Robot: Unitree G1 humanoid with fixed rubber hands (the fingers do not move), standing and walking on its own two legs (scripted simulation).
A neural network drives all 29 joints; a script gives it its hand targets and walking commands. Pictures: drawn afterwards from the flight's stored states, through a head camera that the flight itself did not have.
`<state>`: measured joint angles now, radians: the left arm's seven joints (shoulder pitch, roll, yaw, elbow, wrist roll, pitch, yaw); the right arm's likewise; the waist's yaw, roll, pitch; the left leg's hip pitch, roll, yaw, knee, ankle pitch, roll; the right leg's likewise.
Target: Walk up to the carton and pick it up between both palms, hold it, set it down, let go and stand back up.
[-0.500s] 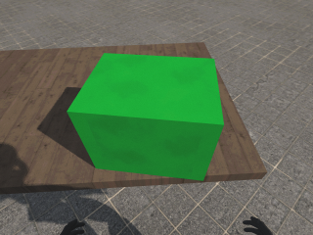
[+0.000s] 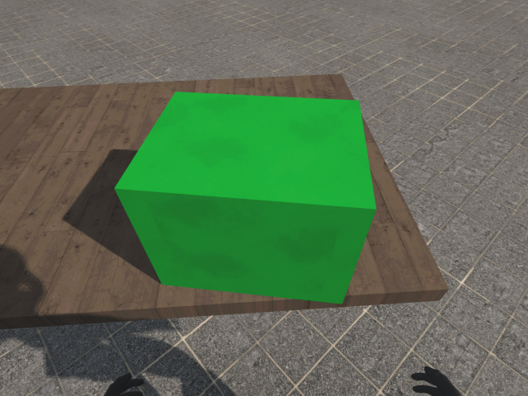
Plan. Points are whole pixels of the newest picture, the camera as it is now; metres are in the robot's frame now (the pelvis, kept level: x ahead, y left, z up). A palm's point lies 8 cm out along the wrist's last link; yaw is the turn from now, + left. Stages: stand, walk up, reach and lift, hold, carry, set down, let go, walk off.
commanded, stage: stand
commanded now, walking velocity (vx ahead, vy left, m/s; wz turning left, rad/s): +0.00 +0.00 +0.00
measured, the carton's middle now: (257, 195) +0.42 +0.02 +0.10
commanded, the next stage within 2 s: walk up in 0.34 s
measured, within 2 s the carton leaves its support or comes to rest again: neither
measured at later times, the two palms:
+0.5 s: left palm out of the picture +0.12 +0.26 -0.08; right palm out of the picture +0.12 -0.26 -0.08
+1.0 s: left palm out of the picture +0.15 +0.25 -0.08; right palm out of the picture +0.13 -0.27 -0.08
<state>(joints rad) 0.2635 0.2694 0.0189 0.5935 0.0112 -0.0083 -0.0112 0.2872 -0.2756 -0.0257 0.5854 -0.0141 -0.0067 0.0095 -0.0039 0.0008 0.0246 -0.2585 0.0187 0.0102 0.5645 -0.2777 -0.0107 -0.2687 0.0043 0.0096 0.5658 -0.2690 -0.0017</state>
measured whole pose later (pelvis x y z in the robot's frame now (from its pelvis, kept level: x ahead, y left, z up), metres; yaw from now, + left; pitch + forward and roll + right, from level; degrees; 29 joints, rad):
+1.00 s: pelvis +0.01 +0.00 +0.00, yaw -2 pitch -1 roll +0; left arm 0.26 0.29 0.00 0.62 0.01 0.00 -0.02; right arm 0.29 -0.30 -0.01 0.56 -0.02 -0.01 0.00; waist 0.00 0.00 0.03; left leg -0.23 0.04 0.03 0.55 -0.30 -0.02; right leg -0.26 0.02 0.03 0.57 -0.28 -0.01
